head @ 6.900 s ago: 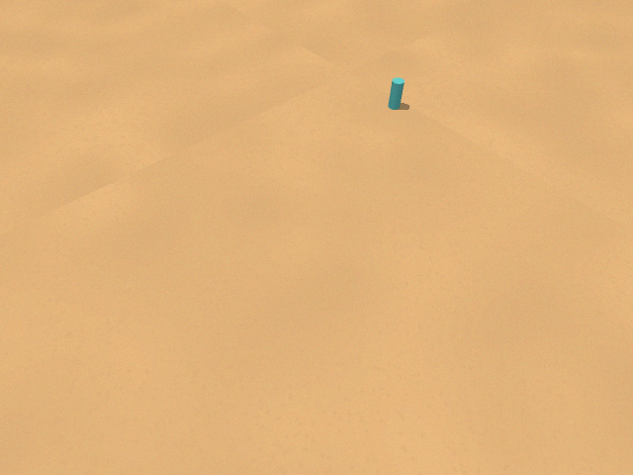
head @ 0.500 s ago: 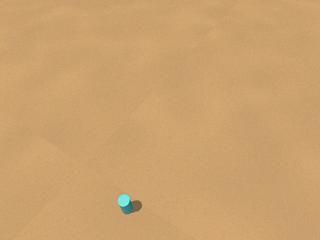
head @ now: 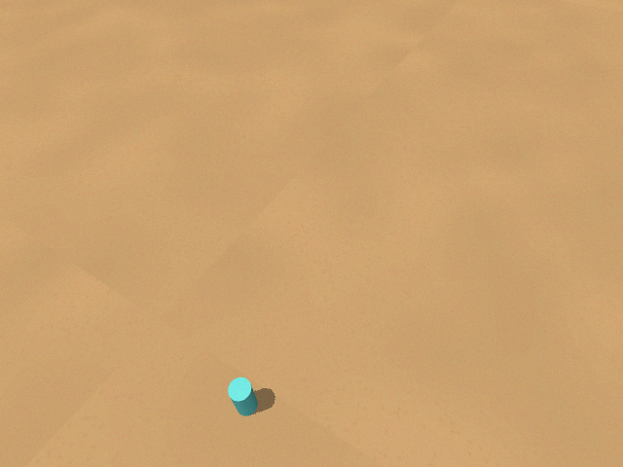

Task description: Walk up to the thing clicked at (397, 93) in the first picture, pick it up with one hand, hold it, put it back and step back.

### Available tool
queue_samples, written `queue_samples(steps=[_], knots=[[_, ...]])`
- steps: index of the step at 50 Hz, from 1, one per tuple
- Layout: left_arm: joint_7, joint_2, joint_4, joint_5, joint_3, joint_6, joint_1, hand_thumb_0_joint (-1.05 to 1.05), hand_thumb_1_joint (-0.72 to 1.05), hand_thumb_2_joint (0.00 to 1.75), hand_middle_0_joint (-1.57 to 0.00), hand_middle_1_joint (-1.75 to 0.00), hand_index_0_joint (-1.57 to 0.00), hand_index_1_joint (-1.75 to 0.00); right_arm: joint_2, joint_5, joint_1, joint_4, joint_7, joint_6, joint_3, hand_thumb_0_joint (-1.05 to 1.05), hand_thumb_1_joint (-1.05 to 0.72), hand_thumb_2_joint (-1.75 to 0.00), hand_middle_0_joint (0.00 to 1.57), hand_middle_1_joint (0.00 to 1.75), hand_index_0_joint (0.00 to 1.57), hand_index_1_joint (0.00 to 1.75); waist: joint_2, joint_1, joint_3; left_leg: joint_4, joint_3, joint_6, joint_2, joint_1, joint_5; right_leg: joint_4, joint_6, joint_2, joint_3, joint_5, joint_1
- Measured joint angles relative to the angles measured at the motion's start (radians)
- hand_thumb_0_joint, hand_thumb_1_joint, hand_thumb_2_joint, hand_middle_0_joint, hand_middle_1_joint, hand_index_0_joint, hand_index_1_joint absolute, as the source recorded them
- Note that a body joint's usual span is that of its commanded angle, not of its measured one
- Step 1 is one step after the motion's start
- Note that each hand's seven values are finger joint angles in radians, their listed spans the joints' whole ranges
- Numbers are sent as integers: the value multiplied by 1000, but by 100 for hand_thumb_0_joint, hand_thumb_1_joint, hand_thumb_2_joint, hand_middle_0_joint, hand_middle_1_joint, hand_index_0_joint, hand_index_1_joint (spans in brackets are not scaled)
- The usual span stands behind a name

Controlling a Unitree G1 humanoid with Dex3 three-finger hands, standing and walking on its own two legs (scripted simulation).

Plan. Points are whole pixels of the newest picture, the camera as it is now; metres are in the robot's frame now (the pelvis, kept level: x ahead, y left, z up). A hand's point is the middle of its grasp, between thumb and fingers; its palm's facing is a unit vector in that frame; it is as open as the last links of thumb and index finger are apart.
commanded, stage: stand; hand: left
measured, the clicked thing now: (243, 397) +0.40 +0.22 -0.71
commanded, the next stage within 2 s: go down in 1.98 s
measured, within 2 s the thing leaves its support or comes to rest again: neither
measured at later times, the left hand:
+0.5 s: hand out of the picture +0.07 +0.25 -0.16, palm faces -0.01 -0.94 -0.33, open 7.4 cm
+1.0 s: hand out of the picture +0.07 +0.25 -0.16, palm faces -0.02 -0.94 -0.33, open 7.4 cm
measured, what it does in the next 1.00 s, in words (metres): stands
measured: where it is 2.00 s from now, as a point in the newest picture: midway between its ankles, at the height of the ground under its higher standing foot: outside the picture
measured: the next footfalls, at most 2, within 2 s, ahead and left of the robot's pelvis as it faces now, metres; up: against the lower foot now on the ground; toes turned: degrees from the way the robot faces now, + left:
none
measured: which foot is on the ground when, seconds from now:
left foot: down 0.00-1.00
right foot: down 0.00-1.00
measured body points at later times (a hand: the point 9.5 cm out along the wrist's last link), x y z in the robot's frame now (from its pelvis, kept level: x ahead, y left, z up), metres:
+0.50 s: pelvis +0.00 +0.00 +0.00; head +0.00 +0.00 +0.45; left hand +0.07 +0.30 -0.13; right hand +0.08 -0.30 -0.13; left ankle +0.00 +0.13 -0.75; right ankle +0.00 -0.13 -0.75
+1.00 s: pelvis +0.00 +0.00 +0.00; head +0.01 +0.00 +0.45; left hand +0.07 +0.30 -0.13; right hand +0.07 -0.30 -0.13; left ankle +0.00 +0.13 -0.75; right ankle +0.00 -0.13 -0.75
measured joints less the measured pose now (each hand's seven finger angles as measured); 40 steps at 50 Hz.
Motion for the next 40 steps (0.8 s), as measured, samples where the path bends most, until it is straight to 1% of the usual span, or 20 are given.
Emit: queue_samples(steps=[13,40], knots=[[0,1,-2,-1,-4,-1,17,1,91,89,-20,-30,-20,-30,-1,-1,0,-3,1,-1,2,0,-91,-90,20,30,20,30,0,6,-8,-4,-2,-1,0,7,3,1,-1,0,-2,-1,5],[-1,4,-10,1,-4,-1,40,1,91,89,-20,-30,-20,-30,-3,-1,25,-10,3,3,6,0,-91,-90,20,30,20,30,-2,5,-5,6,-7,-3,3,0,0,-1,-3,3,-6,2,5]])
